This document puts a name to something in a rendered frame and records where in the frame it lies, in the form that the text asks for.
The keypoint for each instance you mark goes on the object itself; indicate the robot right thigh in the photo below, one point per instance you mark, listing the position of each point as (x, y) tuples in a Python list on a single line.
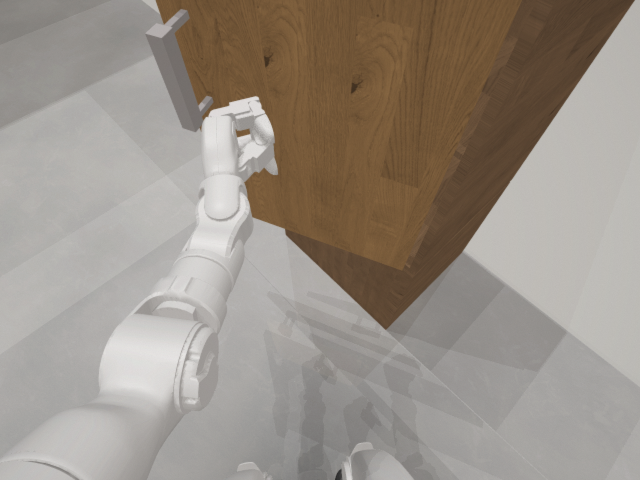
[(373, 464)]

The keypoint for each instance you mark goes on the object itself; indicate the handle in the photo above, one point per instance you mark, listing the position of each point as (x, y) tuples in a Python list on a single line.
[(166, 51)]

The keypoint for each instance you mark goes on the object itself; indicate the left robot upper arm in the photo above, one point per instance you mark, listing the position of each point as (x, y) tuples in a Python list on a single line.
[(155, 370)]

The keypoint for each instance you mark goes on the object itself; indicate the cupboard door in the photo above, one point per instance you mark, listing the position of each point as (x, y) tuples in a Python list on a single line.
[(368, 100)]

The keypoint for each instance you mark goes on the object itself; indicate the robot left hand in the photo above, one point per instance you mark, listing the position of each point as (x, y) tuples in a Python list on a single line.
[(220, 146)]

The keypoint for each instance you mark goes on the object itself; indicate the right robot shin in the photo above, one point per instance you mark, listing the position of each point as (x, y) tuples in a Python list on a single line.
[(362, 446)]

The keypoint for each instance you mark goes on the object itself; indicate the left robot forearm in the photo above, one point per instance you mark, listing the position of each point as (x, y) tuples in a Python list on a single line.
[(204, 274)]

